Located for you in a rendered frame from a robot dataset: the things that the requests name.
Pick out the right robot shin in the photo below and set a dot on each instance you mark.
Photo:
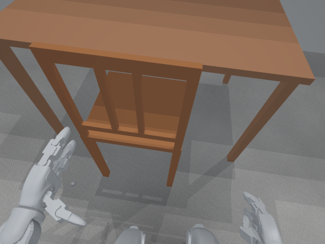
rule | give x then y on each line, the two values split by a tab
198	225

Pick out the left robot forearm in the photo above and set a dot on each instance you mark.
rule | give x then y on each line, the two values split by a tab
22	227

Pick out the left robot hand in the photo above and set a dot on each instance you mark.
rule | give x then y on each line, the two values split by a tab
47	174

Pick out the table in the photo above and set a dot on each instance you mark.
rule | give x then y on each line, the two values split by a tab
248	38

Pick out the right robot hand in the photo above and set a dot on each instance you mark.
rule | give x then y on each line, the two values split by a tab
264	230

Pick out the chair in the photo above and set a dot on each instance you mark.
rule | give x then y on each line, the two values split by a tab
130	109

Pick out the right robot thigh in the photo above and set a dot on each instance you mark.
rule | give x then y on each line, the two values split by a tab
200	236

